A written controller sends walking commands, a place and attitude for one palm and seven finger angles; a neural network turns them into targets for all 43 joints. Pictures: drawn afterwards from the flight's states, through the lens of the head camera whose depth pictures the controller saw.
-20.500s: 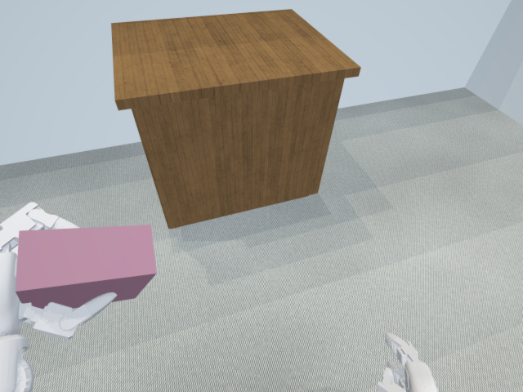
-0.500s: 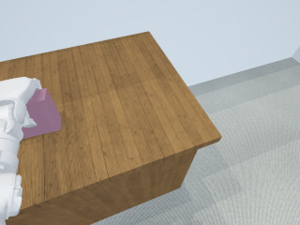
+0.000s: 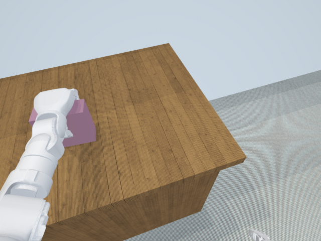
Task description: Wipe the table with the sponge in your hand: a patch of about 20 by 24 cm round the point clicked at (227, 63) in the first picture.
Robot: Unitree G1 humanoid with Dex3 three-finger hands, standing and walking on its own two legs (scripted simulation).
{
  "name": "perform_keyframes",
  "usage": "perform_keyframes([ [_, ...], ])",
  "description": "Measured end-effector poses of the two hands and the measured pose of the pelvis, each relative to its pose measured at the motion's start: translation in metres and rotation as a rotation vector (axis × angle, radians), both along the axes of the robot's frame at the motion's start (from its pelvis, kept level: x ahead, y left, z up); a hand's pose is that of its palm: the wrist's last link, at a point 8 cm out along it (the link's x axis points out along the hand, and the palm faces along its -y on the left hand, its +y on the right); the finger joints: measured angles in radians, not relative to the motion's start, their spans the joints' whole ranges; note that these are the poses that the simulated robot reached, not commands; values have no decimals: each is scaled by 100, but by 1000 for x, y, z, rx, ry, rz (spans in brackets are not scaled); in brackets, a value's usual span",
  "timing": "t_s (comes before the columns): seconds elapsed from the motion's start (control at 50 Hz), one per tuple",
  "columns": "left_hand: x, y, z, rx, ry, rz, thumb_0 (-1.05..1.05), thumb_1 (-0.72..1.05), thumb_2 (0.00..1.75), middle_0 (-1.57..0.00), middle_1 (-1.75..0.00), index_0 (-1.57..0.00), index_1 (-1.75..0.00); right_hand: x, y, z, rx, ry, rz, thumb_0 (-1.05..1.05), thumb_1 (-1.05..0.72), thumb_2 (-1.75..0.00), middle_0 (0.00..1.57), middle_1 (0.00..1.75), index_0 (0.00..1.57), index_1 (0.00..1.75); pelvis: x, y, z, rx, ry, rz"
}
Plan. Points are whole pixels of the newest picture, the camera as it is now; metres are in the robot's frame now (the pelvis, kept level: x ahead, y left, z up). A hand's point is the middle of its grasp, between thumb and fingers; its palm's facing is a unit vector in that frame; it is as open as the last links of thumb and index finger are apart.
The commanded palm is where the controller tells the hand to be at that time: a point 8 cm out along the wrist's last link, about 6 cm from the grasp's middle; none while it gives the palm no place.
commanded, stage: slide across to the middle lane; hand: left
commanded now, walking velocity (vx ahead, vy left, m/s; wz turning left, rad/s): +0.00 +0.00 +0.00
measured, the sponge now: (69, 129) +0.39 +0.30 +0.03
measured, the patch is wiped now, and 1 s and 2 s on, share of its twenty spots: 0.45 0.65 0.70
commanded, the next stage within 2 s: wipe back along the middle lane in 0.12 s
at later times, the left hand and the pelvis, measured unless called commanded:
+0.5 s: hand (79, 118) +0.40 +0.25 +0.08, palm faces -0.08 -0.03 -1.00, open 9.9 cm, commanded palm +0.37 +0.25 +0.13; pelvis +0.01 -0.03 +0.00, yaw +0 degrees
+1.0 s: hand (75, 137) +0.34 +0.24 +0.08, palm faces -0.02 -0.03 -1.00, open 9.9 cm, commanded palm +0.30 +0.23 +0.11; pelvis +0.00 -0.02 +0.00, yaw +0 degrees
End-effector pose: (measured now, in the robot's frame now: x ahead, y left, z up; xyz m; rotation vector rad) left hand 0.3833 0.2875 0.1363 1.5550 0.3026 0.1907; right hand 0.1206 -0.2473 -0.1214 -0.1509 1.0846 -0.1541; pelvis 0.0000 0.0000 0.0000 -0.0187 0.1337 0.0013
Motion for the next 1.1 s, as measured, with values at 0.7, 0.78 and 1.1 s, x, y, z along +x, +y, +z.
perform_keyframes([
  [0.7,-33,-47,-2,-23,-27,31,-1,-48,107,-72,-140,-72,-142,27,-47,7,5,-72,-9,1,-91,-90,20,30,19,30,12,-34,2,17,-49,-11],
  [0.78,-44,-47,-3,-27,-36,30,-1,-47,107,-72,-141,-72,-143,39,-40,13,11,-114,11,1,-91,-90,20,30,19,30,8,-33,2,17,-61,-8],
  [1.1,-76,-57,-4,-17,-66,8,0,-47,107,-71,-142,-71,-144,59,-1,22,59,-194,80,0,-91,-90,20,30,20,30,-4,-20,2,16,-87,1],
])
